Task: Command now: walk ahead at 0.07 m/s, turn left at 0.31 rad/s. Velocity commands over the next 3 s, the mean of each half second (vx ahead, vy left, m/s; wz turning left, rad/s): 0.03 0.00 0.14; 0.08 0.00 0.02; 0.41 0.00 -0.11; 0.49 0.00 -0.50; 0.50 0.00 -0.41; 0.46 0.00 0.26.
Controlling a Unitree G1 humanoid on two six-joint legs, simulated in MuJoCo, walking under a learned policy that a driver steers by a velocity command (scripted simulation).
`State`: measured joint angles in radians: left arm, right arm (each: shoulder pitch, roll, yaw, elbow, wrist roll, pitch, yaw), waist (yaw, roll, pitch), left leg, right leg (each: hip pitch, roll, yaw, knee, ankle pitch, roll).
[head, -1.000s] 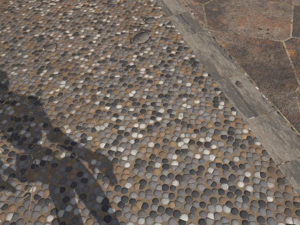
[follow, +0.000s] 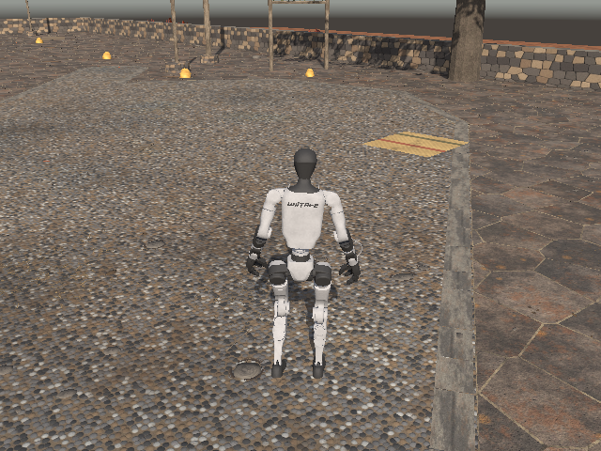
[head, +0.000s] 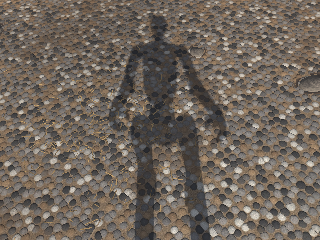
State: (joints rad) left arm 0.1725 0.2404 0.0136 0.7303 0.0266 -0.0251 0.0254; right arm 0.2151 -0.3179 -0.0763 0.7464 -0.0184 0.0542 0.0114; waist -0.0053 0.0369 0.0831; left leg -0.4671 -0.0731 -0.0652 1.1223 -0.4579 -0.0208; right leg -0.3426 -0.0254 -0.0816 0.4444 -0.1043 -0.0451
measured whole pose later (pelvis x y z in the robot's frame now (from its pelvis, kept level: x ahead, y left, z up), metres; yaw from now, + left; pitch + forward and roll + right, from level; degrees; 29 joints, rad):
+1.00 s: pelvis +0.01 +0.01 +0.00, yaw +2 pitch -1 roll -1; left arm 0.33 0.21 0.04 1.05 0.02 0.01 0.01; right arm 0.31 -0.22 -0.02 1.05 -0.02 0.00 -0.01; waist 0.01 0.00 -0.02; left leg -0.23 -0.03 -0.02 0.56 -0.39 0.07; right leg -0.17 0.02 0.02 0.44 -0.31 -0.04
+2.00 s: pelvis +0.51 -0.03 -0.01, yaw -20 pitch +2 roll +0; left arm 0.47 0.24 0.07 0.95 0.02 -0.05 0.01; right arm -0.05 -0.23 -0.01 0.75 -0.03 -0.06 0.03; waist 0.12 0.02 0.04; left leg -0.56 0.01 -0.02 0.56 -0.07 -0.01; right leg 0.04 0.13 0.21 0.32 -0.37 -0.11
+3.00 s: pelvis +0.96 -0.27 -0.01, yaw -20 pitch +1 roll -1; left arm 0.40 0.20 0.03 0.96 0.01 -0.09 0.03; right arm 0.10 -0.22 -0.04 0.82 -0.04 -0.02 0.06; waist 0.04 0.03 0.07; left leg -0.58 0.03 0.11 0.65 -0.04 0.08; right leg 0.08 0.03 -0.27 0.29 -0.38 -0.04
